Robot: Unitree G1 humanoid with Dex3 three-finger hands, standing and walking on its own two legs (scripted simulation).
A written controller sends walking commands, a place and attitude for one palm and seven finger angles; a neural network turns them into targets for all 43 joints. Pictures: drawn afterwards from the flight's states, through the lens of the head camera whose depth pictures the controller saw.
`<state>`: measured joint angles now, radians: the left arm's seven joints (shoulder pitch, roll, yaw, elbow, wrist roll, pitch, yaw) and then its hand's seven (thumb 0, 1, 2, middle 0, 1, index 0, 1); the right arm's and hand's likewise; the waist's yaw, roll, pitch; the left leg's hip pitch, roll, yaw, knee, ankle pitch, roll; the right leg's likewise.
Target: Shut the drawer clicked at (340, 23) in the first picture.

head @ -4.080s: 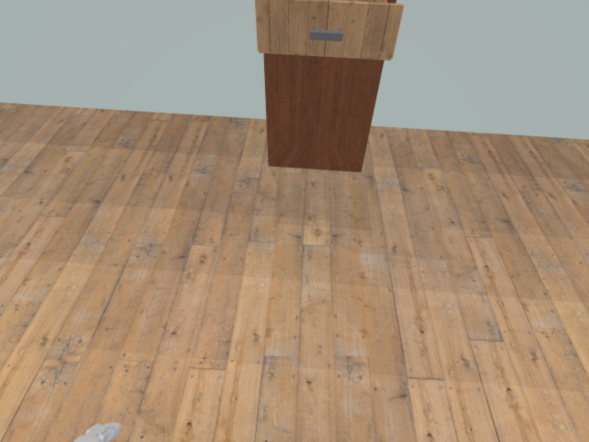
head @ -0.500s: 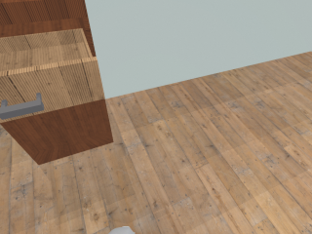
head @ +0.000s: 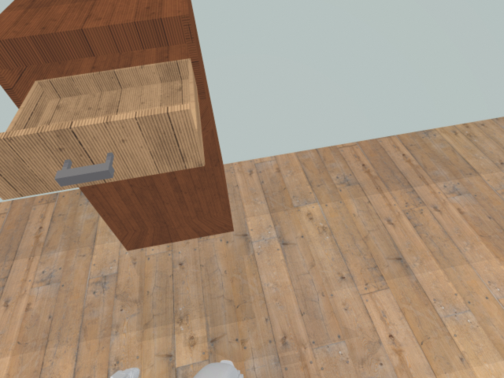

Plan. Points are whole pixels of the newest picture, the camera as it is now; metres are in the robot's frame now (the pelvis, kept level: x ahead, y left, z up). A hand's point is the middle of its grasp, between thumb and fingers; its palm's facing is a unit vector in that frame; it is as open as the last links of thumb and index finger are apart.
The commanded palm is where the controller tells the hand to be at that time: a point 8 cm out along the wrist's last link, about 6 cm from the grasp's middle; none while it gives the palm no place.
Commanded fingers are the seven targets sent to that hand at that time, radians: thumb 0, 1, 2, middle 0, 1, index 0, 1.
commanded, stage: turn to face it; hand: left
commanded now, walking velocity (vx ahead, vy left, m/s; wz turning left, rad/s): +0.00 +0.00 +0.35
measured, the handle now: (87, 167) +0.50 +0.36 +0.05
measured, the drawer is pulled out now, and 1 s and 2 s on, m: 0.29 0.29 0.29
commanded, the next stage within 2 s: take the last steps up to it in 0.18 s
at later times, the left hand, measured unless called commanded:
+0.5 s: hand out of the picture -0.06 +0.23 -0.18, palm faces +0.23 -0.95 -0.21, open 7.4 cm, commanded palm none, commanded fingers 0.00 0.90 0.90 -0.20 -0.30 -0.20 -0.30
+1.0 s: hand out of the picture +0.16 +0.20 -0.15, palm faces +0.26 -0.94 -0.22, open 7.3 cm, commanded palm none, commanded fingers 0.00 0.90 0.90 -0.20 -0.30 -0.20 -0.30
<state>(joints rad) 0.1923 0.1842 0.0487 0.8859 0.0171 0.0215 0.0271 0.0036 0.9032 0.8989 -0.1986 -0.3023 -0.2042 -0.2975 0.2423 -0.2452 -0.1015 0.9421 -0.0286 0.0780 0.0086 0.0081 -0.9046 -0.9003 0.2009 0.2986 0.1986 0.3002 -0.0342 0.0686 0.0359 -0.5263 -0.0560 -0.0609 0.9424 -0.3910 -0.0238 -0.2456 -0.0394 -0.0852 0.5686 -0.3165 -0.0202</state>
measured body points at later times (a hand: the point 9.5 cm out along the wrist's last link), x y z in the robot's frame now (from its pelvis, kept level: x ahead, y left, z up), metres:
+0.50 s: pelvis +0.00 +0.03 +0.00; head +0.01 +0.06 +0.45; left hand -0.07 +0.28 -0.16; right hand +0.14 -0.18 -0.12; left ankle -0.05 +0.12 -0.73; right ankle -0.01 -0.10 -0.67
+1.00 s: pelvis +0.13 +0.01 +0.00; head +0.14 -0.01 +0.45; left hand +0.14 +0.25 -0.13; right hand +0.12 -0.22 -0.16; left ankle +0.05 +0.13 -0.65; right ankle +0.17 -0.06 -0.73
